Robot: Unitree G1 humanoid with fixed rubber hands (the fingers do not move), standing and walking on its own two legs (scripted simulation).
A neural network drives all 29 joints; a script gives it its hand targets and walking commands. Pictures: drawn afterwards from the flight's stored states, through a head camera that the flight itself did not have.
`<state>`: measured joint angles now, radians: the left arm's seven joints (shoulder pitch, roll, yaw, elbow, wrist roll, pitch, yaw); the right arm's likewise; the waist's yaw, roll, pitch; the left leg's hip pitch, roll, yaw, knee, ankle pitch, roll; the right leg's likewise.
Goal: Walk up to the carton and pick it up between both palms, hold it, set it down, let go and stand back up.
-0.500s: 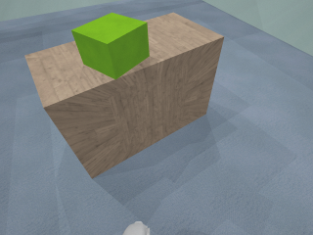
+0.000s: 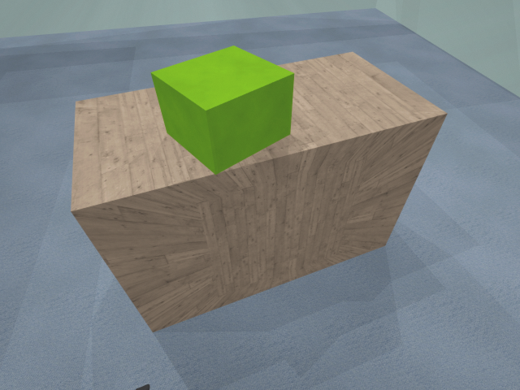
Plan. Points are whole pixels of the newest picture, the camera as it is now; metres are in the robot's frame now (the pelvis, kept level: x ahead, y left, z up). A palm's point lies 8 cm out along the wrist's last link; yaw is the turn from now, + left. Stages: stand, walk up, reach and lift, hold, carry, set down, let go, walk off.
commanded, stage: walk up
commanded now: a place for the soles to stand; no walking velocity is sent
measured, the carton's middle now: (225, 105) +0.79 +0.12 +0.05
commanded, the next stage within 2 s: none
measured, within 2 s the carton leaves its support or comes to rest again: neither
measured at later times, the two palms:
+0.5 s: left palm (146, 359) +0.22 +0.23 -0.10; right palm (442, 315) +0.28 -0.29 -0.08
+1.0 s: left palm (166, 336) +0.25 +0.20 -0.08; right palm (394, 231) +0.47 -0.26 -0.07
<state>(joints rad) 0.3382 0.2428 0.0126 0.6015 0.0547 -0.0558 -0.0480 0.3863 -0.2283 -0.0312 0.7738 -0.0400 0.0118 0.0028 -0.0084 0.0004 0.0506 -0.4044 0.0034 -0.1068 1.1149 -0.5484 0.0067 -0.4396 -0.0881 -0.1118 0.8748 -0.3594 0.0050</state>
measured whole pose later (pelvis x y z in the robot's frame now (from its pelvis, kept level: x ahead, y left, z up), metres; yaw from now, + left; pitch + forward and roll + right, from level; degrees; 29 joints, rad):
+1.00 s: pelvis +0.26 -0.08 +0.02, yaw +23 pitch -2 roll -1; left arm 0.26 0.28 -0.01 0.68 0.00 0.02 -0.01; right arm 0.21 -0.25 -0.02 0.71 0.00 0.01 0.01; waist 0.01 0.00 0.08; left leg -0.33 -0.01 -0.08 0.75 -0.38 -0.01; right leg -0.31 -0.15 -0.26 0.71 -0.35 0.01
